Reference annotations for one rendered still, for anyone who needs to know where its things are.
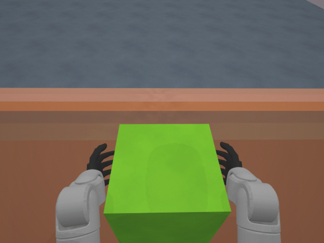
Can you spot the robot right forearm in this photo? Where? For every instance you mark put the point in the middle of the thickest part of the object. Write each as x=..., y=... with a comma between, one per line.
x=257, y=207

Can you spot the carton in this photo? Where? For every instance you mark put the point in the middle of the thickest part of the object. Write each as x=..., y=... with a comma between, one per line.
x=165, y=185

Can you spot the left robot hand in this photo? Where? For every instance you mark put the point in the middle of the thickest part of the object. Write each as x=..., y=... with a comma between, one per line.
x=96, y=159

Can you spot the robot left forearm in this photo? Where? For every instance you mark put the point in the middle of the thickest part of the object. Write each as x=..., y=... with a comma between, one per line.
x=77, y=209

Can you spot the right robot hand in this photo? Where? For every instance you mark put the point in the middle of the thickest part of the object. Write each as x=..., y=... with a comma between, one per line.
x=231, y=157

